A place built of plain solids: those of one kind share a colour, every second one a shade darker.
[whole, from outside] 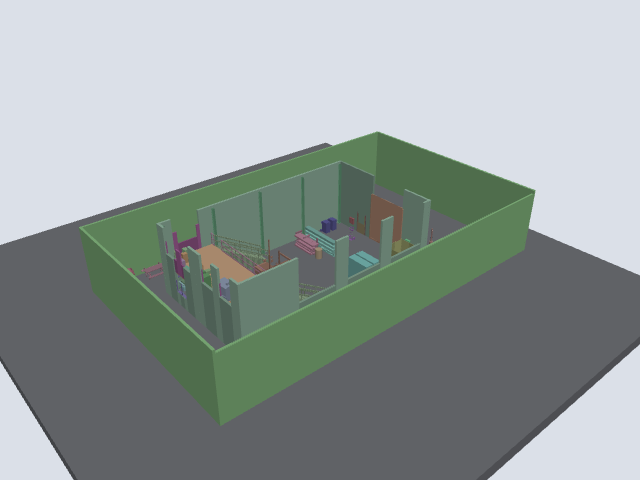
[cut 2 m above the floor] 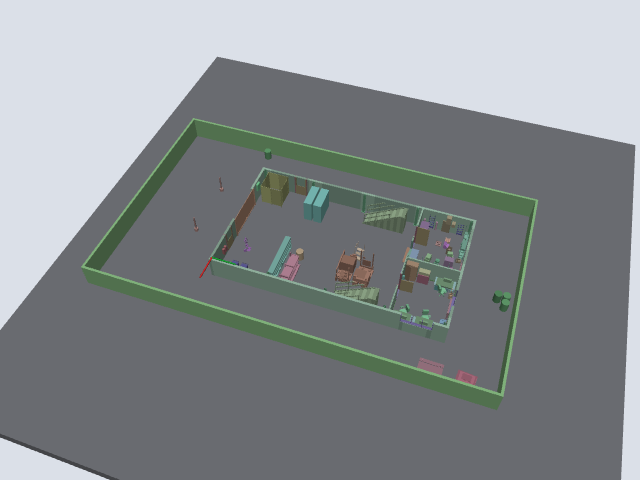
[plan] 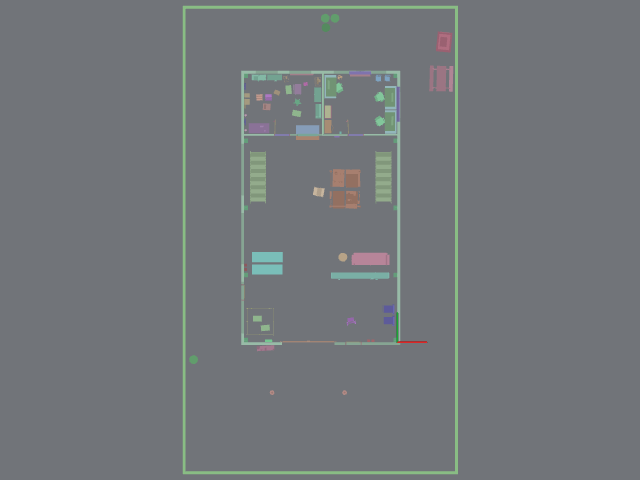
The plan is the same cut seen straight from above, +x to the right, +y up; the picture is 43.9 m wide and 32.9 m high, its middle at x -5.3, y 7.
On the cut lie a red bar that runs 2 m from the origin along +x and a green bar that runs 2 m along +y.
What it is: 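A works' own stores building on a factory's ground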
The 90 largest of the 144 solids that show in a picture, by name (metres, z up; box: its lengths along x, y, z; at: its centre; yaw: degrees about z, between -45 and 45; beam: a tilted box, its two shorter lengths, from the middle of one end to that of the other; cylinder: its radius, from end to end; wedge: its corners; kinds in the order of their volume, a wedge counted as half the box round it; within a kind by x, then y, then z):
{
 "yard_bound_1": {"box": [0.2, 32.11, 5.65], "at": [-14.61, 7.0, 2.78]},
 "yard_bound_2": {"box": [18.88, 0.2, 5.95], "at": [-5.28, -8.95, 2.93]},
 "yard_bound_3": {"box": [18.88, 0.2, 5.95], "at": [-5.28, 22.96, 2.93]},
 "yard_bound_4": {"box": [0.2, 32.11, 5.95], "at": [4.06, 7.0, 2.93]},
 "wall_1": {"box": [0.2, 0.81, 6.35], "at": [-10.6, 0.2, 3.12]},
 "wall_2": {"box": [0.2, 3.56, 2.55], "at": [-10.6, 2.38, 1.23]},
 "wall_3": {"box": [0.2, 1.21, 6.35], "at": [-10.6, 4.75, 3.12]},
 "wall_4": {"box": [0.2, 3.51, 2.55], "at": [-10.6, 7.1, 1.23]},
 "wall_5": {"box": [0.2, 1.21, 6.35], "at": [-10.6, 9.45, 3.12]},
 "wall_6": {"box": [0.2, 3.56, 2.55], "at": [-10.6, 11.82, 1.23]},
 "wall_7": {"box": [0.2, 0.61, 6.35], "at": [-10.6, 13.9, 3.12]},
 "wall_8": {"box": [0.2, 4.4, 6.35], "at": [-10.6, 16.4, 3.12]},
 "wall_9": {"box": [1.01, 0.2, 6.35], "at": [-10.2, 18.5, 3.12]},
 "wall_10": {"box": [2.81, 0.2, 6.35], "at": [-9.3, -0.1, 3.12]},
 "wall_11": {"box": [1.51, 0.2, 4.1], "at": [-8.95, 18.5, 2.0]},
 "wall_12": {"box": [0.81, 0.2, 6.35], "at": [-7.8, 18.5, 3.12]},
 "wall_13": {"box": [1.51, 0.2, 4.1], "at": [-6.65, 18.5, 2.0]},
 "wall_14": {"box": [0.81, 0.2, 6.35], "at": [-5.5, 18.5, 3.12]},
 "wall_15": {"box": [0.06, 4.2, 2.75], "at": [-5.13, 16.3, 1.32]},
 "wall_16": {"box": [0.06, 4.2, 2.75], "at": [-5.07, 16.3, 1.32]},
 "wall_17": {"box": [0.76, 0.2, 6.35], "at": [-4.72, 18.5, 3.12]},
 "wall_18": {"box": [1.71, 0.06, 2.75], "at": [-4.25, 14.23, 1.32]},
 "wall_19": {"box": [1.06, 0.2, 4.1], "at": [-3.83, 18.5, 2.0]},
 "wall_20": {"box": [0.61, 0.2, 1.15], "at": [-2.55, 18.5, 0.53]},
 "wall_21": {"box": [4.51, 0.2, 6.35], "at": [-2.05, -0.1, 3.12]},
 "wall_22": {"box": [1.06, 0.2, 4.1], "at": [-1.27, 18.5, 2.0]},
 "wall_23": {"box": [2.31, 0.06, 2.75], "at": [-1.15, 14.23, 1.32]},
 "wall_24": {"box": [0.96, 0.2, 6.35], "at": [-0.28, 18.5, 3.12]},
 "wall_25": {"box": [0.2, 14.4, 6.35], "at": [0.1, 7.0, 3.12]},
 "wall_26": {"box": [0.2, 0.91, 6.35], "at": [0.1, 14.65, 3.12]},
 "wall_27": {"box": [0.2, 1.81, 1.15], "at": [0.1, 16.25, 0.53]},
 "wall_28": {"box": [0.2, 0.36, 1.15], "at": [0.1, 17.32, 0.53]},
 "wall_29": {"box": [0.2, 1.11, 6.35], "at": [0.1, 18.05, 3.12]},
 "raised_floor_deck_1": {"box": [10.56, 4.32, 0.2], "at": [-5.25, 16.27, 2.8]},
 "longspan_1": {"box": [2.1, 0.7, 2.18], "at": [-8.91, 4.98, 1.04]},
 "longspan_2": {"box": [2.1, 0.7, 2.18], "at": [-8.91, 5.82, 1.04]},
 "rack1n_low_1": {"box": [0.8, 1.2, 1.13], "at": [-4.03, 9.76, 0.51]},
 "rack1n_low_2": {"box": [0.78, 1.18, 0.2], "at": [-4.03, 11.24, 0.05], "yaw": -1.9},
 "rack1n_low_3": {"box": [0.78, 1.18, 0.2], "at": [-3.14, 9.76, 0.05], "yaw": -2.3},
 "rack1n_low_4": {"box": [0.8, 0.69, 0.34], "at": [-3.12, 9.81, 0.12]},
 "rack1n_low_5": {"box": [0.82, 0.9, 0.31], "at": [-3.11, 11.07, 0.83]},
 "rack1n_low_6": {"box": [0.98, 1.15, 0.35], "at": [-3.04, 11.25, 0.81]},
 "sheeted_cabinet_1": {"box": [1.19, 0.95, 1.22], "at": [-7.04, 17.39, 3.46], "yaw": 9.2},
 "shelving_run_1": {"box": [3.32, 0.43, 0.23], "at": [-2.85, 4.57, 0.52]},
 "shelving_run_2": {"box": [3.9, 0.44, 0.22], "at": [-2.54, 4.56, 1.26]},
 "shelving_run_3": {"box": [3.91, 0.41, 0.22], "at": [-2.53, 4.58, 0.89]},
 "beyond_drums_1": {"cylinder": 0.3, "from": [-13.97, -1.2, -0.06], "to": [-13.97, -1.2, 0.87]},
 "beyond_drums_2": {"cylinder": 0.3, "from": [-4.94, 22.2, -0.06], "to": [-4.94, 22.2, 0.87]},
 "beyond_drums_3": {"cylinder": 0.3, "from": [-4.89, 21.56, -0.06], "to": [-4.89, 21.56, 0.87]},
 "beyond_drums_4": {"cylinder": 0.3, "from": [-4.27, 22.19, -0.06], "to": [-4.27, 22.19, 0.87]},
 "wall_over_deck_1": {"box": [0.66, 0.1, 2.22], "at": [-2.55, 18.46, 3.99]},
 "wall_over_deck_2": {"box": [0.1, 1.27, 2.22], "at": [0.06, 14.74, 3.99]},
 "wall_over_deck_3": {"box": [0.1, 1.86, 1.16], "at": [0.06, 16.25, 3.46]},
 "wall_over_deck_4": {"box": [0.1, 1.31, 2.22], "at": [0.06, 17.77, 3.99]},
 "cupboard_steel_1": {"box": [0.45, 0.92, 1.88], "at": [-4.76, 14.77, 0.89]},
 "sectional_door_1": {"box": [3.68, 0.042, 4.62], "at": [-6.1, 0.01, 2.26]},
 "wheelie_bin_1": {"box": [0.62, 0.51, 1.12], "at": [-0.62, 1.47, 0.51]},
 "wheelie_bin_2": {"box": [0.62, 0.51, 1.12], "at": [-0.62, 2.26, 0.51]},
 "tool_cabinet_1": {"box": [0.45, 0.7, 0.89], "at": [-6.81, 17.34, 0.56], "yaw": 0.7},
 "tool_cabinet_2": {"box": [0.44, 0.66, 0.91], "at": [-6.8, 17.34, 0.55], "yaw": 0.7},
 "filing_lateral_1": {"box": [0.48, 0.9, 1.05], "at": [-4.75, 15.77, 0.48]},
 "filing_tall_1": {"box": [0.47, 0.62, 1.37], "at": [-5.53, 18.04, 3.54]},
 "bar_rack_1": {"box": [1.95, 0.54, 0.1], "at": [-1.93, 5.69, 0.5]},
 "bar_rack_2": {"box": [2.59, 0.71, 0.15], "at": [-1.84, 5.63, 0.9]},
 "beyond_waste_container_1": {"box": [0.47, 0.66, 0.22], "at": [3.16, 20.58, 1.18], "yaw": -5.9},
 "beyond_waste_container_2": {"box": [1.02, 1.36, 0.09], "at": [3.21, 20.57, 1.09], "yaw": -5.9},
 "beyond_waste_container_3": {"box": [0.77, 1.06, 0.19], "at": [3.21, 20.57, 1.17], "yaw": -5.9},
 "desk_load_lived_1": {"box": [0.72, 1.3, 0.12], "at": [-4.53, 17.48, 0.79]},
 "desk_load_lived_2": {"box": [0.72, 1.3, 0.12], "at": [-0.51, 15.12, 0.79]},
 "desk_load_lived_3": {"box": [0.72, 1.3, 0.12], "at": [-0.51, 16.77, 0.79]},
 "desk_frame_1": {"box": [0.8, 1.6, 0.07], "at": [-4.59, 17.51, 0.69]},
 "desk_frame_2": {"box": [0.8, 1.6, 0.07], "at": [-0.45, 15.09, 0.69]},
 "desk_frame_3": {"box": [0.8, 1.6, 0.07], "at": [-0.45, 16.75, 0.69]},
 "stair_openriser_1": {"box": [1.1, 0.3, 0.22], "at": [-9.55, 9.78, 0.06]},
 "stair_openriser_2": {"box": [1.1, 0.3, 0.18], "at": [-9.55, 10.06, 0.25]},
 "stair_openriser_3": {"box": [1.1, 0.3, 0.18], "at": [-9.55, 10.34, 0.42]},
 "stair_openriser_4": {"box": [1.1, 0.3, 0.22], "at": [-0.95, 9.78, 0.06]},
 "drum_1": {"cylinder": 0.3, "from": [-3.73, 5.82, 0.0], "to": [-3.73, 5.82, 0.87]},
 "carton_1": {"box": [0.6, 0.4, 0.45], "at": [-9.59, 1.61, 0.17], "yaw": 1.3},
 "carton_2": {"box": [0.6, 0.4, 0.45], "at": [-9.05, 0.97, 0.17], "yaw": 5.3},
 "boiler_1": {"box": [0.11, 0.68, 1.34], "at": [-10.44, 16.35, 0.62]},
 "boiler_2": {"box": [0.38, 0.4, 0.7], "at": [-10.31, 16.47, 1.64]},
 "shelving_bay_1": {"box": [1.0, 0.4, 0.2], "at": [-8.41, 18.15, 1.22]},
 "shelving_bay_2": {"box": [0.48, 1.0, 0.17], "at": [-5.45, 16.95, 1.24]},
 "packing_desk_1": {"box": [1.4, 0.7, 0.16], "at": [-9.48, 14.66, 0.84]},
 "door_leaf_1": {"box": [0.044, 0.99, 2.14], "at": [-8.38, 14.76, 1.02], "yaw": -1.7},
 "door_leaf_2": {"box": [0.044, 0.99, 1.37], "at": [-3.37, 14.76, 0.64], "yaw": 2.5},
 "archive_row_1": {"box": [0.33, 0.39, 0.87], "at": [-1.09, 17.25, 3.28], "yaw": -4.0},
 "cab_top_wide_1": {"box": [0.4, 0.86, 0.32], "at": [-4.75, 15.79, 1.18]},
 "beyond_bench_table_1": {"box": [0.64, 1.74, 0.06], "at": [3.02, 18.06, 0.72], "yaw": -1.3}
}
